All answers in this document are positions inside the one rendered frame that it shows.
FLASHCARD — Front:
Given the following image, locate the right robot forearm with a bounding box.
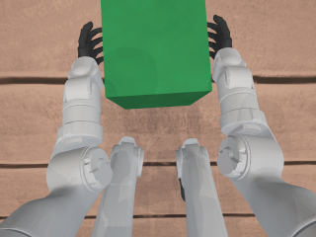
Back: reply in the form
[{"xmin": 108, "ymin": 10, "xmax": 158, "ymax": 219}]
[{"xmin": 211, "ymin": 47, "xmax": 284, "ymax": 159}]

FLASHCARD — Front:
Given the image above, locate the robot left upper arm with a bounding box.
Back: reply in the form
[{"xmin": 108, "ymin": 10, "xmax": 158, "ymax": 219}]
[{"xmin": 0, "ymin": 145, "xmax": 113, "ymax": 237}]

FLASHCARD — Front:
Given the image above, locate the carton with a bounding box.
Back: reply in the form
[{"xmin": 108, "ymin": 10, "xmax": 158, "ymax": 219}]
[{"xmin": 101, "ymin": 0, "xmax": 212, "ymax": 110}]

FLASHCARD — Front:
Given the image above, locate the robot left hand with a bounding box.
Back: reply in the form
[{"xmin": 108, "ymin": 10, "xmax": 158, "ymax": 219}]
[{"xmin": 77, "ymin": 21, "xmax": 104, "ymax": 65}]

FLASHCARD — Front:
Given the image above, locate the robot right upper arm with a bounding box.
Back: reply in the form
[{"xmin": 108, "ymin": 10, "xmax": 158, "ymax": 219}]
[{"xmin": 216, "ymin": 133, "xmax": 316, "ymax": 237}]

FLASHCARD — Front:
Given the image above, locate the left robot forearm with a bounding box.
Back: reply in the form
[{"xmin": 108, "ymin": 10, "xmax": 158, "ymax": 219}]
[{"xmin": 46, "ymin": 56, "xmax": 104, "ymax": 180}]

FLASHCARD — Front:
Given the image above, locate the robot right shin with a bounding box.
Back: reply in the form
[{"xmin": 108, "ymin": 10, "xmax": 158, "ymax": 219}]
[{"xmin": 181, "ymin": 138, "xmax": 210, "ymax": 187}]

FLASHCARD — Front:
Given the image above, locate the robot right hand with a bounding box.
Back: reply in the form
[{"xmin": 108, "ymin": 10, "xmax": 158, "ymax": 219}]
[{"xmin": 206, "ymin": 15, "xmax": 233, "ymax": 59}]

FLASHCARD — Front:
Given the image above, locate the left robot thigh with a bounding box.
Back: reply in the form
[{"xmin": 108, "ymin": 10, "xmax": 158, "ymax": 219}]
[{"xmin": 91, "ymin": 141, "xmax": 144, "ymax": 237}]

